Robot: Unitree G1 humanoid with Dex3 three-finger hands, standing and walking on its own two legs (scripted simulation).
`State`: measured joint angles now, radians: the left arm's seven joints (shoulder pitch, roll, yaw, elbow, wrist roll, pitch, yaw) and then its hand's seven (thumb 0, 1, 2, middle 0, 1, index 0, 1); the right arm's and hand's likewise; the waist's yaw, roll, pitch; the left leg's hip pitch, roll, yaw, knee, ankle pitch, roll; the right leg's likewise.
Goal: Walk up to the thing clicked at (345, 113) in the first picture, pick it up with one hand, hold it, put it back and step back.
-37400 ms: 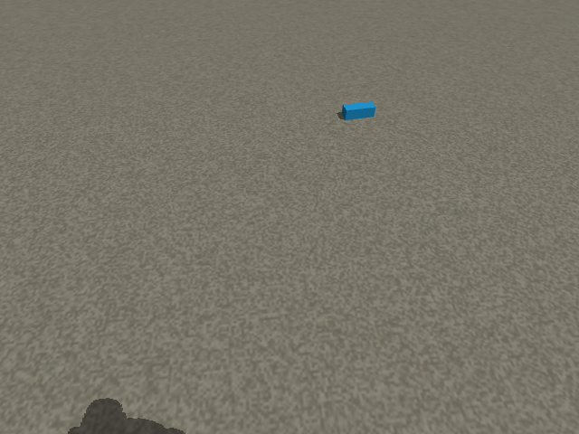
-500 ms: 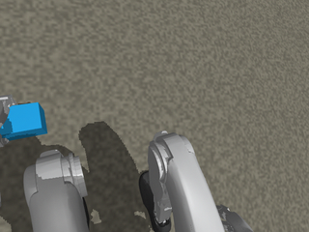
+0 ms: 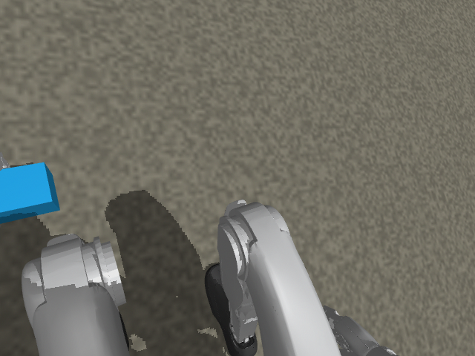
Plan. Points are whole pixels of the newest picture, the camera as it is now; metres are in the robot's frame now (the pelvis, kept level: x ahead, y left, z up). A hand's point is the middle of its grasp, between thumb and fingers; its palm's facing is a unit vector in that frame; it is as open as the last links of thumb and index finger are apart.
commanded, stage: open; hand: left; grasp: from above
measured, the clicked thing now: out of the picture +0.40 +0.32 -0.25
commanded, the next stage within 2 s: withdraw in 0.94 s
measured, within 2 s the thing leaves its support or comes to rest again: rests again in 1.40 s
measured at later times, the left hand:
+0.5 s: hand out of the picture +0.39 +0.31 -0.22, palm faces -0.43 -0.09 -0.90, open 12.5 cm
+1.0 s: hand out of the picture +0.39 +0.33 -0.22, palm faces -0.46 -0.13 -0.88, open 13.5 cm
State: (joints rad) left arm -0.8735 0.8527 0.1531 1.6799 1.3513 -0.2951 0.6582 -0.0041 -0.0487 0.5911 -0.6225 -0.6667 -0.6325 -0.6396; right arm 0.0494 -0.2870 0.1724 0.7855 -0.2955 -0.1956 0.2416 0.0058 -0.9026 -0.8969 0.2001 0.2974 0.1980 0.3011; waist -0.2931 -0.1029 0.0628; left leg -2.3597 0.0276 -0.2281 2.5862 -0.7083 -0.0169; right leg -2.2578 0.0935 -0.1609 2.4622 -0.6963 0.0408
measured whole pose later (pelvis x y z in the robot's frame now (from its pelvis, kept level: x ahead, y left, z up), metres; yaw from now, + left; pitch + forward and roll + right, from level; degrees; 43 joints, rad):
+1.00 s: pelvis +0.00 +0.00 +0.01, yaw -1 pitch +26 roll -12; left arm -0.86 0.90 0.13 1.65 1.32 -0.33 0.63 0.00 -0.46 1.06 -0.09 -1.05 -0.10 -1.05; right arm 0.06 -0.30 0.22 0.77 -0.29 -0.21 0.27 0.01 -0.89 -0.90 0.20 0.30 0.20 0.30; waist -0.29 -0.12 0.10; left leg -2.34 0.02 -0.25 2.58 -0.71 -0.02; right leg -2.22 0.10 -0.18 2.44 -0.69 0.04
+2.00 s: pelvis -0.02 -0.01 +0.04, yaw +5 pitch +29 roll -7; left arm -0.88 0.75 0.07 1.47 1.30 -0.28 0.46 0.00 -0.48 0.99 -0.09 -1.00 -0.10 -1.00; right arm 0.13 -0.30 0.08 0.76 -0.16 -0.08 0.13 0.01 -0.90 -0.90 0.20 0.30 0.20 0.30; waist -0.22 -0.06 -0.03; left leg -2.31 0.01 -0.15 2.40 -0.61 -0.02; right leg -2.22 0.06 -0.10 2.34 -0.64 0.02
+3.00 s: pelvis +0.03 +0.00 +0.33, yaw +12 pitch +21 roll -4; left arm 0.19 0.31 0.01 0.14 0.10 0.30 0.07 0.01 0.89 0.90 -0.20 -0.30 -0.21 -0.30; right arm 0.14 -0.20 0.04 0.55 0.04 -0.13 -0.07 0.01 -0.90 -0.90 0.20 0.30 0.20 0.30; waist -0.05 0.03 -0.20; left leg -1.27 0.02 -0.08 1.45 -0.56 -0.01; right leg -1.19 0.03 -0.05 1.41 -0.59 0.00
